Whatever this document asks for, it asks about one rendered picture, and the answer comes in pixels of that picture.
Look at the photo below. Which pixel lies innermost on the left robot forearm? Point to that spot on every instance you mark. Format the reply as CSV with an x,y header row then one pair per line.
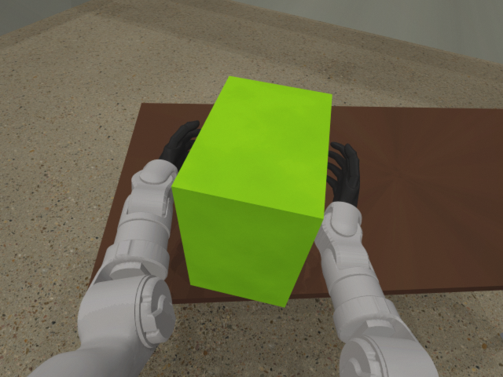
x,y
140,246

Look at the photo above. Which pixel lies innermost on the table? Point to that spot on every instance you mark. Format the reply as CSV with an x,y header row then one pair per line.
x,y
431,197

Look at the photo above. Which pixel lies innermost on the robot right upper arm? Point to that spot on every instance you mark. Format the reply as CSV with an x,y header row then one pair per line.
x,y
378,356

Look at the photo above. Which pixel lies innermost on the left robot hand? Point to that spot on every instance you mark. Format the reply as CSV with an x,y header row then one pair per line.
x,y
176,150

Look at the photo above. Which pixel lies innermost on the robot left upper arm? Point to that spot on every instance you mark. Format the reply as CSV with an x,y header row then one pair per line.
x,y
121,322

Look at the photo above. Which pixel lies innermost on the right robot hand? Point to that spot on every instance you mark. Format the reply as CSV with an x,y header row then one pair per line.
x,y
346,188

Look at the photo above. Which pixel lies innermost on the right robot forearm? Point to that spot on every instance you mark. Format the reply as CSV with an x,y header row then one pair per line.
x,y
358,300

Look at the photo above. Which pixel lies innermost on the carton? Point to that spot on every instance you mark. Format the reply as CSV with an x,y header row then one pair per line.
x,y
250,196

